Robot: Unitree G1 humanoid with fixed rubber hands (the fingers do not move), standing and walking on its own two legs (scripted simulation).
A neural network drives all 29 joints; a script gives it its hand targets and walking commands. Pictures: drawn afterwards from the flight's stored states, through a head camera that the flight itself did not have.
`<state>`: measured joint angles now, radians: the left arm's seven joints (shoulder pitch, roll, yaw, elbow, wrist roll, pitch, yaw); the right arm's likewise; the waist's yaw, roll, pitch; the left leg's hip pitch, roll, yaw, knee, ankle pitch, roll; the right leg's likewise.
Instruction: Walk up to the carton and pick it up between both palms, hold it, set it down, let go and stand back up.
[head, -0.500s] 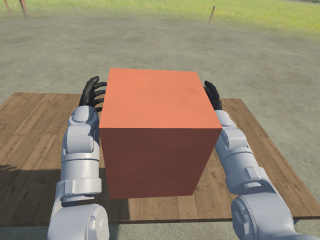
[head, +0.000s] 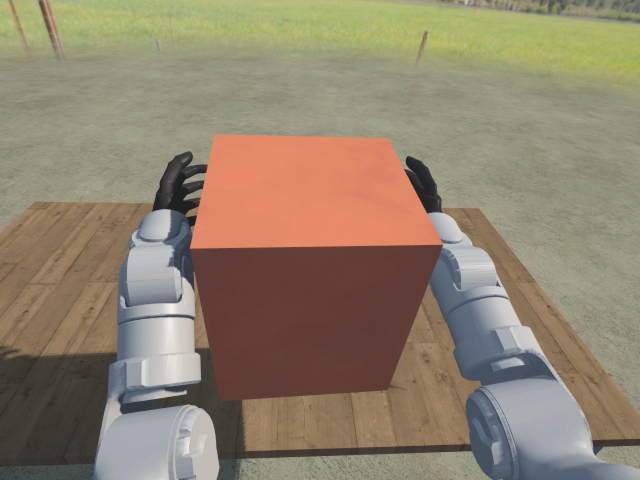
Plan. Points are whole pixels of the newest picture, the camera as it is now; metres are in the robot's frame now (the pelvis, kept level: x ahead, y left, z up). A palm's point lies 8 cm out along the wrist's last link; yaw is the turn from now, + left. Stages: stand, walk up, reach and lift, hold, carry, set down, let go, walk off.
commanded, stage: hold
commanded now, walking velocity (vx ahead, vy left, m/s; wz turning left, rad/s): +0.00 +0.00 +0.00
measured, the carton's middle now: (304, 268) +0.33 -0.01 +0.18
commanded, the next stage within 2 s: none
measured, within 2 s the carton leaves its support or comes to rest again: neither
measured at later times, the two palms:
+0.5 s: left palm (160, 203) +0.36 +0.15 +0.26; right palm (422, 198) +0.36 -0.15 +0.25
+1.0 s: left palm (158, 204) +0.36 +0.16 +0.25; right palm (416, 197) +0.37 -0.15 +0.25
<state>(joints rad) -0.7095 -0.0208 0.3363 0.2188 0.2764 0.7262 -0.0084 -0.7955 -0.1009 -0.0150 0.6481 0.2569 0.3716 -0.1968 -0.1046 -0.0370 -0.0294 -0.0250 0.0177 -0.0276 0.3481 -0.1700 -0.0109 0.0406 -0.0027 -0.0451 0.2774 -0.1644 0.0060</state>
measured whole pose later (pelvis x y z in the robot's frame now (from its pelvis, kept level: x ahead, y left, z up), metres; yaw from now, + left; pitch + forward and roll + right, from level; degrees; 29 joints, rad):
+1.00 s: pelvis +0.00 +0.00 +0.00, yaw +0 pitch -7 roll -1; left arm -0.74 0.00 0.34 0.17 0.26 0.81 -0.01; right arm -0.87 -0.12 0.00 0.63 0.31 0.46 -0.21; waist -0.09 -0.02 -0.06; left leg -0.06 0.02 -0.03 0.35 -0.17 -0.01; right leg 0.01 0.00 -0.04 0.28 -0.16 0.01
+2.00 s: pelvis +0.00 +0.00 +0.00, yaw +0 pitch -7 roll -1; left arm -0.74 0.00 0.36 0.19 0.27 0.80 -0.01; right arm -0.87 -0.11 -0.01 0.66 0.29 0.46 -0.21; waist -0.09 -0.03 -0.07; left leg -0.06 0.01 -0.04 0.35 -0.16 -0.01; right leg 0.01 0.00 -0.03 0.29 -0.17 0.00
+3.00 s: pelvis +0.00 +0.00 +0.00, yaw +0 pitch -6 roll -1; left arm -0.77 0.01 0.35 0.21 0.26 0.80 -0.01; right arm -0.89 -0.11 -0.03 0.67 0.28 0.47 -0.21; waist -0.09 -0.03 -0.08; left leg -0.07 0.01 -0.04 0.34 -0.16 -0.01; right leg -0.01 0.00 -0.02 0.28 -0.16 0.00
